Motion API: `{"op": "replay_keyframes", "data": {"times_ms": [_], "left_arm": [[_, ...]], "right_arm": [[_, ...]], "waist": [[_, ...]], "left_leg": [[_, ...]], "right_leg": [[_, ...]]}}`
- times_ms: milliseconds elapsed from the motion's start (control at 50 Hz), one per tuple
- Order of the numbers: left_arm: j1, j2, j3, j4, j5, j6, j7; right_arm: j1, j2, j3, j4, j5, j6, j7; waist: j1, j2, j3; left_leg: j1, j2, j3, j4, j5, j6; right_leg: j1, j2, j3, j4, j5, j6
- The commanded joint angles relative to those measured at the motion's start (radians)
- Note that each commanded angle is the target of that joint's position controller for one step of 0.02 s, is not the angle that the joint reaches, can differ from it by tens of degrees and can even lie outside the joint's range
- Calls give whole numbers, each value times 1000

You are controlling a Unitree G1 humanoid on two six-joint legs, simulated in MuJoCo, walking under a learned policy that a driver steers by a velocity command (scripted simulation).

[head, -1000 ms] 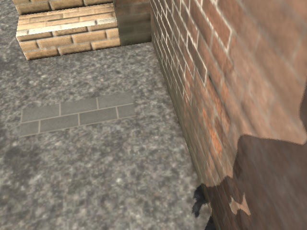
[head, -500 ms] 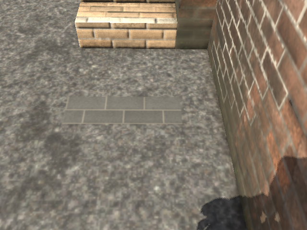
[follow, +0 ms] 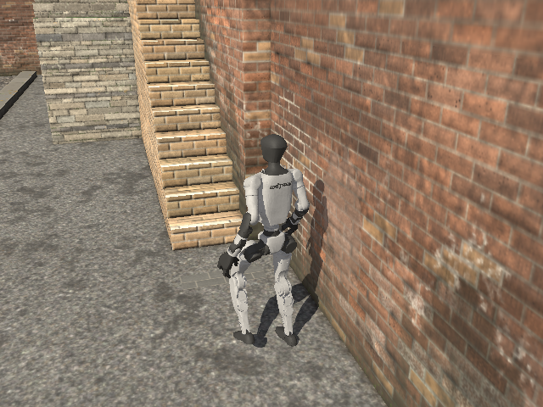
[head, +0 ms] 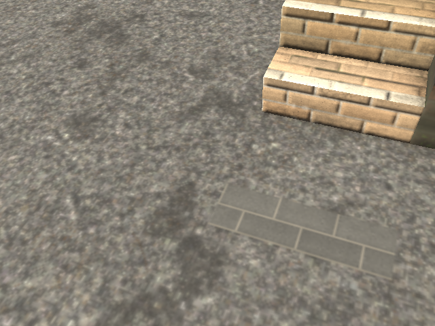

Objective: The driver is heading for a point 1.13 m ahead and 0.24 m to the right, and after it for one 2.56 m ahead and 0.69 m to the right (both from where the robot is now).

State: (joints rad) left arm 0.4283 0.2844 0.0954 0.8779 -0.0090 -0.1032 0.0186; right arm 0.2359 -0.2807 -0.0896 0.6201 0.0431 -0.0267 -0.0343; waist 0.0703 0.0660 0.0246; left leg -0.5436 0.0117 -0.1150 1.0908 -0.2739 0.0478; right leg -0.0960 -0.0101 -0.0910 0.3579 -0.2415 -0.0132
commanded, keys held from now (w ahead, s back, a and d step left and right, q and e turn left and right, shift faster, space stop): no key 0.12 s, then e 0.88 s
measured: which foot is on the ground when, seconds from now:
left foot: up 0.00-0.20, down 0.22-0.82, up 0.84-1.00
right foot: down 0.00-0.24, up 0.26-0.80, down 0.82-1.00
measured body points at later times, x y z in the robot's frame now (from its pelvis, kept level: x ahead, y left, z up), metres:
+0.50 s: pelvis +0.19 +0.10 +0.00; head +0.22 +0.11 +0.45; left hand +0.32 +0.36 -0.13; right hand +0.28 -0.18 -0.11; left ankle +0.26 +0.17 -0.74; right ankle +0.19 -0.05 -0.67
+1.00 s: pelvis +0.23 +0.06 +0.00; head +0.27 +0.01 +0.44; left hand +0.48 +0.26 -0.08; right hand +0.25 -0.28 -0.12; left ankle +0.27 +0.20 -0.66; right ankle +0.21 -0.03 -0.74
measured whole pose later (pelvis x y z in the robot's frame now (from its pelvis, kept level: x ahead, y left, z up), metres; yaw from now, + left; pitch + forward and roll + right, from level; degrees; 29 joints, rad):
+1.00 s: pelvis +0.23 +0.06 +0.00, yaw -24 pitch +2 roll +2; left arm 0.18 0.31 0.07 0.65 0.00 0.02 0.00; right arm 0.08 -0.33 -0.09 0.78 -0.01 0.01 -0.03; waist 0.00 0.03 0.07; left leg -0.53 0.02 -0.01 1.09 -0.44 -0.07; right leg -0.30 0.02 0.01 0.47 -0.21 -0.05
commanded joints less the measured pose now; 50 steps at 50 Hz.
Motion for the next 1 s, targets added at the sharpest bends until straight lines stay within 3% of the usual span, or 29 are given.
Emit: {"op": "replay_keyframes", "data": {"times_ms": [20,60,80,100,160,200,220,240,260,280,300,320,340,360,400,540,600,640,740,800,820,840,860,880,900,920,940,960,1000], "left_arm": [[-59,91,-3,-39,13,-7,10],[-98,123,-5,-40,8,6,12],[-79,165,8,-28,23,10,6],[-66,181,11,-35,18,10,1],[-43,166,6,-10,-20,25,-3],[-39,140,-5,9,-31,30,-9],[-16,120,-12,18,-19,30,-9],[31,50,-38,-18,13,23,-14],[174,-22,-73,4,2,30,-21],[140,68,-41,29,-28,43,-22],[10,92,-34,-13,-41,57,-19],[-46,69,-35,-23,-28,71,-7],[-52,56,-32,-24,-14,87,3],[-35,47,-31,-24,-2,102,8],[-26,26,-29,-34,-3,114,16],[-194,84,-4,-146,-2,143,15],[-227,74,-3,-171,-3,153,-8],[-260,64,-6,-196,-4,161,-23],[-301,78,-2,-259,-10,165,-48],[-240,100,12,-263,-7,170,-49],[-187,153,32,-253,-2,170,-33],[-128,279,65,-263,6,166,-8],[-157,312,60,-290,38,146,-13],[-169,253,45,-294,34,118,-29],[-202,236,37,-289,23,100,-29],[-250,215,34,-294,6,93,-26],[-288,188,25,-296,-10,96,-13],[-312,198,20,-309,3,103,-7],[-278,186,16,-305,14,106,0]], "right_arm": [[-27,-7,-5,-76,-12,-11,11],[-87,32,11,-92,-23,-8,29],[-120,45,19,-98,-6,-17,42],[-147,34,19,-109,1,-15,49],[-175,-12,8,-132,-7,-16,53],[-56,-49,-12,-83,-15,-22,47],[88,-98,-31,-33,-26,-24,39],[224,-211,-54,-5,-67,-26,25],[228,-250,-47,-6,-78,-15,34],[161,-169,-26,-22,-71,-6,40],[85,-131,-12,-3,-59,-4,40],[15,-85,4,2,-43,-10,41],[-38,-61,11,10,-45,-18,41],[-77,-63,8,22,-56,-28,38],[-93,-68,6,45,-74,-40,23],[-90,-102,0,99,-55,-9,-27],[-109,-138,-8,105,-55,0,-33],[-117,-152,-12,103,-61,8,-20],[-94,-193,-27,121,-42,27,10],[-100,-191,-31,137,-10,35,23],[-54,-158,-24,159,-15,34,30],[-89,-108,-8,126,-55,25,34],[-163,-94,-1,75,-73,24,26],[-198,-146,-17,82,-58,30,23],[-200,-135,-17,78,-34,33,21],[-174,-131,-18,97,-35,35,12],[-160,-147,-22,101,-50,34,4],[-143,-152,-25,112,-66,29,2],[-115,-131,-19,117,-59,24,-2]], "waist": [[-58,-150,79],[-59,-151,47],[-40,-134,49],[-26,-140,59],[-37,-158,80],[-109,-162,-13],[-171,-118,-82],[-177,103,-239],[-119,315,-454],[-117,174,-432],[-97,103,-280],[-75,39,-183],[-43,38,-135],[-17,46,-112],[-3,42,-105],[-49,20,-21],[-59,-5,-12],[-82,-2,-8],[-104,19,-61],[-53,20,-98],[-42,-52,-118],[-40,-289,-142],[-29,-357,-166],[-3,-197,-195],[-35,-181,-159],[-64,-138,-134],[-85,-147,-119],[-96,-158,-129],[-93,-176,-159]], "left_leg": [[-133,45,-18,-142,105,-21],[9,47,83,-288,205,-38],[59,48,117,-316,243,-40],[87,51,122,-343,286,-32],[99,57,105,-458,238,11],[298,-3,153,-561,339,35],[496,3,146,-563,471,53],[807,209,-47,-501,870,119],[892,443,-390,-656,793,284],[757,400,-395,-733,595,258],[656,361,-249,-731,475,212],[547,317,-157,-756,426,181],[430,289,-84,-793,403,161],[337,260,-16,-827,426,159],[299,252,53,-856,434,180],[372,336,89,-964,99,220],[409,342,144,-953,122,217],[416,325,197,-921,146,209],[507,359,229,-811,340,194],[487,324,298,-657,406,98],[416,264,341,-536,334,26],[144,152,407,-246,9,-65],[-76,23,256,-10,-416,-128],[-108,28,119,119,-408,-122],[-134,36,87,128,-316,-104],[-141,46,69,87,-239,-99],[-131,52,54,40,-182,-105],[-69,31,57,43,-149,-119],[-47,6,56,-8,-121,-139]], "right_leg": [[29,-239,163,-179,443,-157],[-32,-204,47,-142,639,-124],[-61,-207,37,-139,658,-110],[-66,-212,27,-165,587,-110],[17,-251,59,-142,551,-97],[15,-202,57,13,580,-60],[-62,-150,38,161,552,-27],[-283,-35,14,451,134,29],[-395,52,113,770,-437,82],[-394,21,217,886,-426,85],[-482,-13,183,910,-388,84],[-493,-44,173,873,-336,80],[-433,-72,182,823,-263,81],[-352,-80,171,815,-207,83],[-311,-59,138,811,-163,83],[-450,-89,145,677,-66,102],[-439,-98,120,589,-50,101],[-422,-99,81,517,-78,87],[-364,-69,10,365,-131,49],[-200,-20,-19,123,50,-15],[-79,-23,44,40,244,-57],[117,-235,336,49,690,-151],[123,-403,598,27,755,-354],[117,-372,521,12,709,-366],[91,-312,430,10,645,-311],[70,-260,381,12,577,-258],[42,-245,371,6,545,-229],[-1,-224,349,11,605,-222],[22,-213,336,18,608,-228]]}}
